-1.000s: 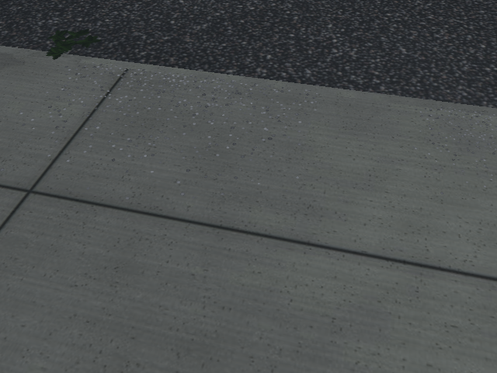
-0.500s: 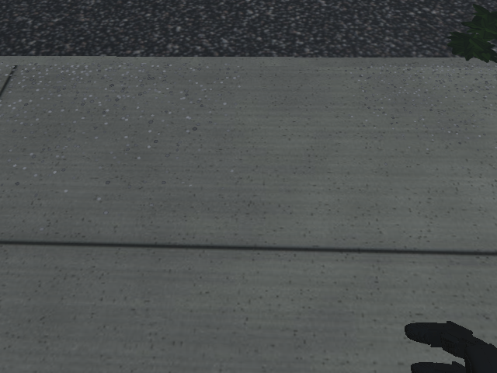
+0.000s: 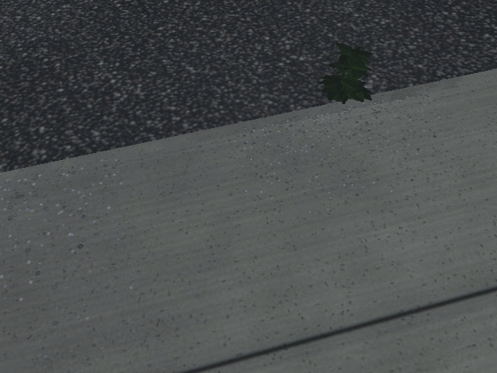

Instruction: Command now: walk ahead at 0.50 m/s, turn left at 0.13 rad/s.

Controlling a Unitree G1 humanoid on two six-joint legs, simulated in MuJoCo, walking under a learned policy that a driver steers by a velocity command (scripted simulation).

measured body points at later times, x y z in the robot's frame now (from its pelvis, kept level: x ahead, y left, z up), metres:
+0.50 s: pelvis +0.32 +0.04 -0.01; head +0.35 +0.04 +0.44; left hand +0.36 +0.31 -0.13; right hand +0.46 -0.21 -0.14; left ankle +0.36 +0.07 -0.73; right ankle +0.23 -0.11 -0.61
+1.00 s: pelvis +0.62 +0.08 +0.00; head +0.66 +0.09 +0.45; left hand +0.63 +0.39 -0.09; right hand +0.82 -0.14 -0.13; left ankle +0.46 +0.11 -0.64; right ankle +0.73 +0.03 -0.73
